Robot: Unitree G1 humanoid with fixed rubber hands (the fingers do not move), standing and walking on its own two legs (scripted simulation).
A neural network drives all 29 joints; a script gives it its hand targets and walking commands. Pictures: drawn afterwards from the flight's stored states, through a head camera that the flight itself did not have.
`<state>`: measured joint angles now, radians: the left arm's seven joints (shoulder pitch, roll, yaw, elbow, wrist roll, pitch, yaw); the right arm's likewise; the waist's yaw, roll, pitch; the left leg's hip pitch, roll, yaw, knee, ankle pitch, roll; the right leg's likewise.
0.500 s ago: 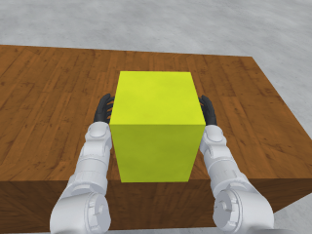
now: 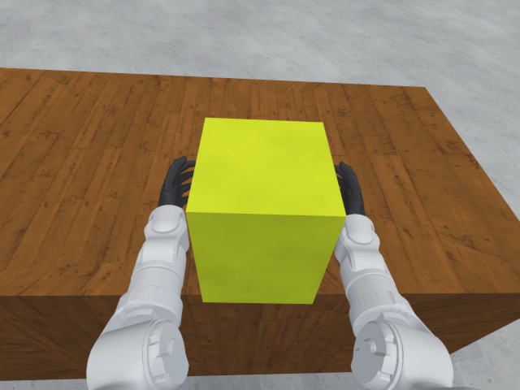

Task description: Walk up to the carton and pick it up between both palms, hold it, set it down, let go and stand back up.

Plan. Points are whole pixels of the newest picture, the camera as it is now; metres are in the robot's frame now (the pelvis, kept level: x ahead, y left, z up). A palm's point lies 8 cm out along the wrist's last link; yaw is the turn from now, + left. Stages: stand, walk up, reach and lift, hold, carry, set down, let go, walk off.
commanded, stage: set down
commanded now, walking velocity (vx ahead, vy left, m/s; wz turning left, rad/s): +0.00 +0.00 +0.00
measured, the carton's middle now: (261, 214) +0.40 +0.03 +0.04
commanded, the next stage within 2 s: none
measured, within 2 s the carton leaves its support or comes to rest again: neither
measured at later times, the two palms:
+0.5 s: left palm (173, 207) +0.38 +0.18 +0.07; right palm (351, 215) +0.39 -0.11 +0.07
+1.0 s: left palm (173, 209) +0.38 +0.18 +0.06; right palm (350, 217) +0.39 -0.11 +0.07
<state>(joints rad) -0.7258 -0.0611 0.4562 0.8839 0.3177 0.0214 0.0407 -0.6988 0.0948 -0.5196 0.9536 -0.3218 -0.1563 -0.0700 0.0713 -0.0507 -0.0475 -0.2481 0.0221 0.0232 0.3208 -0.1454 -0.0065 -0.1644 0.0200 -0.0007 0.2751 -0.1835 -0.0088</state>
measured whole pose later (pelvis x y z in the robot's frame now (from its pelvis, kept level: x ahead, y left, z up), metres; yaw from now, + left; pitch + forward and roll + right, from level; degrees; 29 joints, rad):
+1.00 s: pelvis -0.01 +0.00 +0.00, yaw -1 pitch +4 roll +0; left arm -0.72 -0.13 0.57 0.79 0.43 -0.03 -0.02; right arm -0.68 0.16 -0.65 0.84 -0.45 -0.21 0.01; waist 0.08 -0.06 0.01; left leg -0.25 0.02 0.07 0.32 -0.14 0.01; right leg -0.19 0.01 0.00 0.31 -0.19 0.00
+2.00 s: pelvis -0.03 -0.01 -0.02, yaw -1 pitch +16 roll -1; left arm -0.93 0.32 -0.02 1.09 -0.30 0.03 0.05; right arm -0.96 -0.31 0.12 1.12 0.43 0.02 -0.04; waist 0.06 -0.03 -0.21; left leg -0.61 0.06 0.03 0.50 -0.16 -0.01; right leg -0.53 0.04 -0.04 0.47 -0.21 -0.02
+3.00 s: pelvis -0.03 -0.01 -0.01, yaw +0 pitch +3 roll +0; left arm -0.43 0.30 0.13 0.27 -0.22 0.47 0.05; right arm -0.47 -0.24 0.01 0.42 0.34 0.27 -0.12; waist 0.04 -0.03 -0.01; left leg -0.30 0.04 0.02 0.39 -0.14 -0.02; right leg -0.24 0.03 -0.03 0.39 -0.20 -0.03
